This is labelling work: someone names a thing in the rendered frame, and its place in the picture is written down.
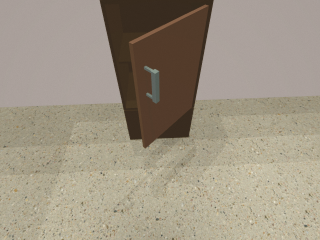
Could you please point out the cupboard door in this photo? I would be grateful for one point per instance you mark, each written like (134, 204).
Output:
(174, 49)

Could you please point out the handle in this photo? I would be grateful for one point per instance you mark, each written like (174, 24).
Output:
(155, 84)

